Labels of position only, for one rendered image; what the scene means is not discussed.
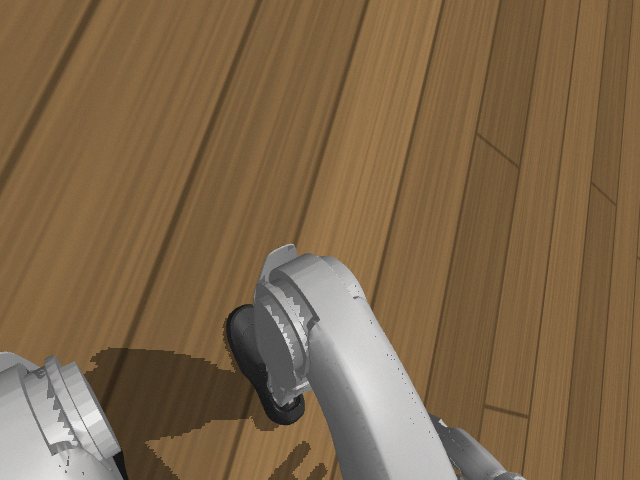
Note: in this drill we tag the right robot foot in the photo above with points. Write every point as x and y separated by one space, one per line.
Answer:
241 337

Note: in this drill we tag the right robot hand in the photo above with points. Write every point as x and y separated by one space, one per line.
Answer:
466 455

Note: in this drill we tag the left robot foot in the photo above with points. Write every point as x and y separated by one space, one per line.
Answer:
119 460

